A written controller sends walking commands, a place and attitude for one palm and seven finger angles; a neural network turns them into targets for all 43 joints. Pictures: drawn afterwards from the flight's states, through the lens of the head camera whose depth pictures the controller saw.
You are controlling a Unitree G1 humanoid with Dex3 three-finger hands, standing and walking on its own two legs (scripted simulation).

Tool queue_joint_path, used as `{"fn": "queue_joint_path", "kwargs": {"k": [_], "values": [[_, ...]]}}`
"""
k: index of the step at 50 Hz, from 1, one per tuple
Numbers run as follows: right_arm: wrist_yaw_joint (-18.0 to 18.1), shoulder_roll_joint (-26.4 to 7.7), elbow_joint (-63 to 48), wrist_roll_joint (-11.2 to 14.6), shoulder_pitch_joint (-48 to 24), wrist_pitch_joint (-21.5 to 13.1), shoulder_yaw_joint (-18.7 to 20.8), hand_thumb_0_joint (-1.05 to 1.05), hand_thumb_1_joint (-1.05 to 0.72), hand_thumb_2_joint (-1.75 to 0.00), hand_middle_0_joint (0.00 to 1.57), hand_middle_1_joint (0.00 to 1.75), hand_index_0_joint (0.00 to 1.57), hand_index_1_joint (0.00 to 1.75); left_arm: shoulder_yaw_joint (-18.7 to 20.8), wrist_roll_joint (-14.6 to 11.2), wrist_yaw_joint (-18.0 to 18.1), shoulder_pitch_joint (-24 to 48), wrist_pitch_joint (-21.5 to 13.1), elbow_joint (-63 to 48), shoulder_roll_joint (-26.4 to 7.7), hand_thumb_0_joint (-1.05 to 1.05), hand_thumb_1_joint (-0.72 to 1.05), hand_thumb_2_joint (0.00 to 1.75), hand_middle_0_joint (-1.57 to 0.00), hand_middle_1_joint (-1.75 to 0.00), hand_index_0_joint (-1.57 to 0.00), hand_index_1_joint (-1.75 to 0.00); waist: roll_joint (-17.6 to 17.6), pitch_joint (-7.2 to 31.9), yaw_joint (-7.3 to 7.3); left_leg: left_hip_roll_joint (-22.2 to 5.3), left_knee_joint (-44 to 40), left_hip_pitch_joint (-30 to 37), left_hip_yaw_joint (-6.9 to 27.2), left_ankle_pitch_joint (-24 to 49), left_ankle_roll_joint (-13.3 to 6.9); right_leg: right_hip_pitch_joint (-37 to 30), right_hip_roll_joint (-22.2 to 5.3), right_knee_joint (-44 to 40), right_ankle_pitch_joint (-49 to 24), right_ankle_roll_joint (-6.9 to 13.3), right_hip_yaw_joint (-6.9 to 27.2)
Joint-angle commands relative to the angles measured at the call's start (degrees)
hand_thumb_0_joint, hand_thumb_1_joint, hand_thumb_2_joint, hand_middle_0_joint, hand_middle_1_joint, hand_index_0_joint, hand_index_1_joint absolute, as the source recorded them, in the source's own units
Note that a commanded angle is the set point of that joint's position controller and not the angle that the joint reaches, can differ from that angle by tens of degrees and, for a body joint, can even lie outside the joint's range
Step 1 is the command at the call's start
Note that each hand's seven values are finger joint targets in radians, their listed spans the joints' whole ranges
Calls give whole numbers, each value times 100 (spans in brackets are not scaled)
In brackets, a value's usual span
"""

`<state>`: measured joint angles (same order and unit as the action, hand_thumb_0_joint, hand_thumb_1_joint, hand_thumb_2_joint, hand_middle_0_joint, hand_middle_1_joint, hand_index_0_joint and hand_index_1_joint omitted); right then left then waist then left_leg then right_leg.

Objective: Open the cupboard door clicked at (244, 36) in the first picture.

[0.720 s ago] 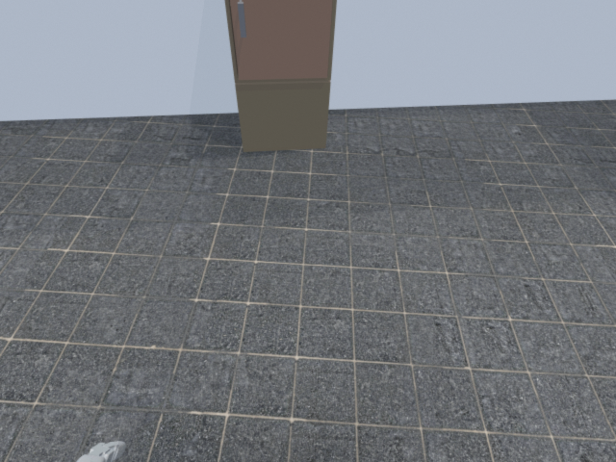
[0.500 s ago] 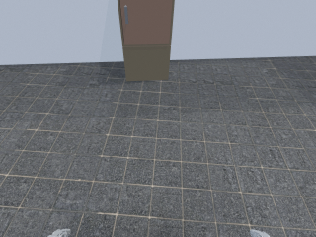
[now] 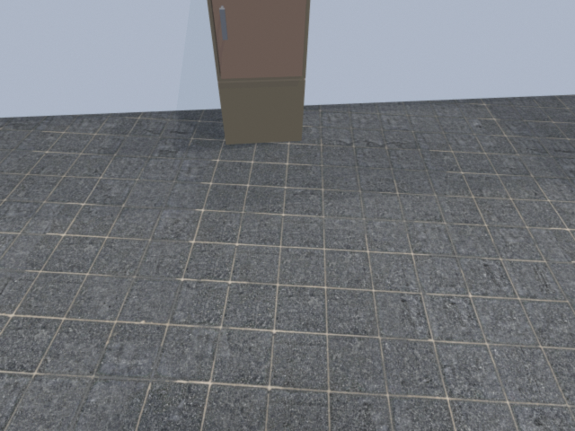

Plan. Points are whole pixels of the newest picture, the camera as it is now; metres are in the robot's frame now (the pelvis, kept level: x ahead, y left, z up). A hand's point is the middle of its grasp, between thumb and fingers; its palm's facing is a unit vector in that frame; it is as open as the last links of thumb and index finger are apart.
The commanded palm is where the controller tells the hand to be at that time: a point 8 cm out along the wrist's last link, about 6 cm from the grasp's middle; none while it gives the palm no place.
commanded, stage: stand and wait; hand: left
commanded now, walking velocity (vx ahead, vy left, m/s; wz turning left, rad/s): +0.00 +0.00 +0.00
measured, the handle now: (223, 22) +1.73 +0.38 -0.08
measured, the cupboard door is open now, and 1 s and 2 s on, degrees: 0 0 0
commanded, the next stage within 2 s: look at it before walking up in 0.10 s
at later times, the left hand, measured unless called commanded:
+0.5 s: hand out of the picture +0.07 +0.24 -0.16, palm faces -0.03 -0.94 -0.33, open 7.4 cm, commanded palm none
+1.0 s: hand out of the picture +0.08 +0.24 -0.16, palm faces -0.03 -0.94 -0.33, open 7.4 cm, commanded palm none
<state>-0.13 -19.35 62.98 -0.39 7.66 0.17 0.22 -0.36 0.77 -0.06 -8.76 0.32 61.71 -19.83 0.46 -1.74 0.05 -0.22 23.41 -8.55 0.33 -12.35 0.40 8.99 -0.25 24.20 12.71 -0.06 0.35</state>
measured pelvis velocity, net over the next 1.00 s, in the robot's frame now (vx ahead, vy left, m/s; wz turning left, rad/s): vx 0.01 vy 0.00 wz -0.01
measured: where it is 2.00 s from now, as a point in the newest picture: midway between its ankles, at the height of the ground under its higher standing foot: outside the picture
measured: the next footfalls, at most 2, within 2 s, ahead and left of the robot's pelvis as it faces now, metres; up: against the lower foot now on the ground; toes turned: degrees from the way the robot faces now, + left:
right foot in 1.92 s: +0.38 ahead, -0.11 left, +0.00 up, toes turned -7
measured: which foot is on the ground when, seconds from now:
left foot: down 0.00-1.00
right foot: down 0.00-1.00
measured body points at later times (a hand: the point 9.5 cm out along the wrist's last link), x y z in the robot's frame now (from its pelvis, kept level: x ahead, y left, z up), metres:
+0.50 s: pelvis -0.01 +0.00 +0.00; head -0.01 +0.00 +0.45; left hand +0.07 +0.29 -0.13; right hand +0.06 -0.30 -0.13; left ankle +0.01 +0.12 -0.74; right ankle +0.01 -0.12 -0.74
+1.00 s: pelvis +0.01 +0.00 +0.00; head +0.01 +0.00 +0.45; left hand +0.08 +0.29 -0.13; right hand +0.09 -0.30 -0.13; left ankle +0.01 +0.13 -0.74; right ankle +0.01 -0.12 -0.74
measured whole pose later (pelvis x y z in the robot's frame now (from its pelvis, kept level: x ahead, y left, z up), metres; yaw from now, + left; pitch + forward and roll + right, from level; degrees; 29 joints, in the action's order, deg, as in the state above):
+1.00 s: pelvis +0.01 +0.00 +0.00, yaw +0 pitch -2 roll +0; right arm -0.1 -19.1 63.8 -0.2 5.9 -0.4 -0.1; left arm -0.4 0.9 -0.1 -7.7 -0.1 62.6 -19.6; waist 0.5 -1.8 -0.2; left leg -0.6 20.9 -7.5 0.1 -11.6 0.8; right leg 8.2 0.1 22.1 12.1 0.2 0.6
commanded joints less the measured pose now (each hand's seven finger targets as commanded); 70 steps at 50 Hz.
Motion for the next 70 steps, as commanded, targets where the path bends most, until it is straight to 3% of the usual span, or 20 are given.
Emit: {"fn": "queue_joint_path", "kwargs": {"k": [1,24,42,61,62,63,66,69,70], "values": [[76,-1176,-404,-24,-356,-187,203,0,-90,-90,20,30,20,30,229,-26,61,345,-165,-395,-1178,0,90,90,-20,-30,-20,-30,-19,244,-3,-599,-436,-66,503,398,-206,91,-673,-579,-219,205,649],[66,-1167,-305,-14,-304,-182,192,0,-90,-90,20,30,20,30,231,-8,51,325,-163,-334,-1138,0,90,90,-20,-30,-20,-30,-32,200,-10,-620,-529,-57,555,280,-193,178,-639,-687,-22,183,666],[86,-1182,-283,-5,-380,-209,178,0,-90,-90,20,30,20,30,219,-17,63,261,-186,-271,-1143,0,90,90,-20,-30,-20,-30,-96,397,-25,-678,-496,168,488,878,-191,-59,-667,-551,-896,181,593],[88,-1190,-294,-4,-432,-201,170,0,-90,-90,20,30,20,30,235,-10,63,348,-194,-310,-1173,0,90,90,-20,-30,-20,-30,10,374,-17,-677,-549,239,439,935,-162,-129,-673,-610,-1054,179,614],[71,-725,-192,-28,-253,-154,59,0,-90,-90,20,30,20,30,141,-25,79,135,-140,-192,-723,0,90,90,-20,-30,-20,-30,-8,474,-21,-653,-507,236,372,683,-105,-194,-678,-637,-689,111,568],[52,-424,-128,-55,-57,-87,-17,0,-90,-90,20,30,20,30,79,-15,83,-88,-72,-118,-449,0,90,90,-20,-30,-20,-30,60,396,-37,-574,-425,142,303,116,-56,-117,-636,-650,126,76,600],[8,-381,-139,-113,137,-12,19,0,-90,-90,20,30,20,30,165,42,10,-394,4,-111,-596,0,90,90,-20,-30,-20,-30,336,-161,-107,-310,-117,-616,149,-1518,-75,192,-695,-933,2081,237,997],[-2,-254,-284,-111,219,-19,55,0,-90,-90,20,30,20,30,299,51,0,-802,-8,-153,-798,0,90,90,-20,-30,-20,-30,982,-468,-209,-100,996,-1334,-273,-1529,-61,150,-1270,-1473,3034,639,1780],[-7,-197,-334,-108,267,-59,81,0,-90,-90,20,30,20,30,338,44,7,-854,-49,-185,-777,0,90,90,-20,-30,-20,-30,985,-503,-179,-159,1241,-1449,-297,-1364,-70,100,-1452,-1534,2875,789,1936]]}}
